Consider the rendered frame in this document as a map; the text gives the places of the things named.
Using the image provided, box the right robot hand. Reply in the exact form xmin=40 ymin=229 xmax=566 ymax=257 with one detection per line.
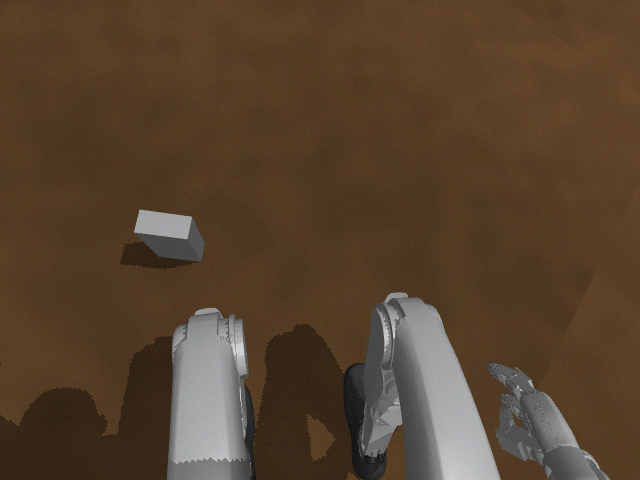
xmin=487 ymin=362 xmax=579 ymax=466

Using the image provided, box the right robot foot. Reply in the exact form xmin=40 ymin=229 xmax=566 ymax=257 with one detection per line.
xmin=343 ymin=363 xmax=387 ymax=480

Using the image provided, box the carton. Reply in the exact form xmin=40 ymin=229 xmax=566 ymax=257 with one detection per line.
xmin=134 ymin=210 xmax=205 ymax=262

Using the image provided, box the right robot arm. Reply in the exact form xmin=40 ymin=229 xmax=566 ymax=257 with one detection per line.
xmin=542 ymin=447 xmax=610 ymax=480

